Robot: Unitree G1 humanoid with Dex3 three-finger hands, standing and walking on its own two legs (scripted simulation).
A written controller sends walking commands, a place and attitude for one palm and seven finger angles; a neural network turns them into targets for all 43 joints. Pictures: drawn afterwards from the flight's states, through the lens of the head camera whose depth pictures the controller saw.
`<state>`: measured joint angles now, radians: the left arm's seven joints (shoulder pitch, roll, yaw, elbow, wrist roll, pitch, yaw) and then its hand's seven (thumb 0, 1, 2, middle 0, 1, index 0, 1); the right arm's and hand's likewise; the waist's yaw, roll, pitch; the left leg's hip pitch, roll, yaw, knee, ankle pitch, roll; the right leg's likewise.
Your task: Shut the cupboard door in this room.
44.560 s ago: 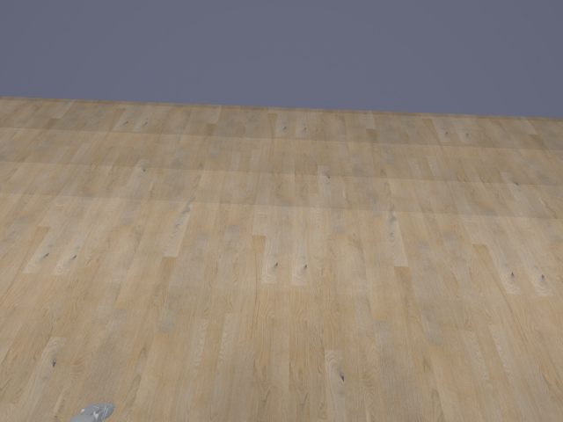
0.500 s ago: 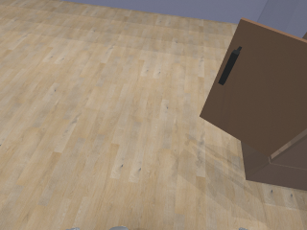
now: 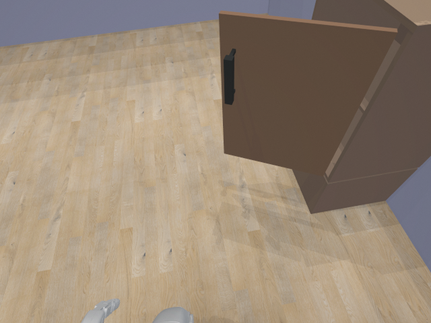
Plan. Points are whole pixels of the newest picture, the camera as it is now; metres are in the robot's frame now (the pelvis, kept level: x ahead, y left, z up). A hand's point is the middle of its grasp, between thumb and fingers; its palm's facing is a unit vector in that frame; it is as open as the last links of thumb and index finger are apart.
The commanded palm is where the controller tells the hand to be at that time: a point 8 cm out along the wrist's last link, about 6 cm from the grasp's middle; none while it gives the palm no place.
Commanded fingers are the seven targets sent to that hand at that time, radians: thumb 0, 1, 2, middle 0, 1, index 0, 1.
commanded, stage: turn to face it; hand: left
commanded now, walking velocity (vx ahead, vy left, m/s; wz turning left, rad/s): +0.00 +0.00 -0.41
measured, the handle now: (231, 77) +0.77 -0.01 -0.02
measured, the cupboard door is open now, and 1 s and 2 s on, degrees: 62 62 62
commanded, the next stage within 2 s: take the last steps up to it in 0.38 s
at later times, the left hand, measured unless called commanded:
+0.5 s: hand out of the picture +0.13 +0.20 -0.16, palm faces -0.15 -0.97 -0.21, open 7.4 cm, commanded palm none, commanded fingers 0.00 0.90 0.90 -0.20 -0.30 -0.20 -0.30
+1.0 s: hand (150, 319) +0.15 +0.16 -0.18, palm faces -0.22 -0.97 -0.13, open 7.4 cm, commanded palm none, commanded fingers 0.00 0.90 0.90 -0.20 -0.30 -0.20 -0.30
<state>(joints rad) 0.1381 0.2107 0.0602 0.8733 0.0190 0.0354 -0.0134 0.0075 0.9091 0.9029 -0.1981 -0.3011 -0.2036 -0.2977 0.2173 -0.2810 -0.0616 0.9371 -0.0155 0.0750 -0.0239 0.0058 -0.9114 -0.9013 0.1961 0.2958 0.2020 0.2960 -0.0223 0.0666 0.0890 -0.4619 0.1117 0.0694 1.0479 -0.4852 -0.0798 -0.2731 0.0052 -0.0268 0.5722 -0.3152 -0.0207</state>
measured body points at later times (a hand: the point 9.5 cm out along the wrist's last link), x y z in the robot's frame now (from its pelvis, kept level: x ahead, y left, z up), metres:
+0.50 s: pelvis +0.02 +0.01 +0.01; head +0.06 +0.02 +0.46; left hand +0.14 +0.25 -0.14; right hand +0.02 -0.23 -0.13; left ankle +0.04 +0.13 -0.73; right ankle -0.04 -0.11 -0.69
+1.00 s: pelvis +0.12 -0.01 +0.00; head +0.15 +0.01 +0.45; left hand +0.16 +0.22 -0.17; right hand +0.09 -0.25 -0.14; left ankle +0.17 +0.08 -0.73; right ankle +0.00 -0.10 -0.67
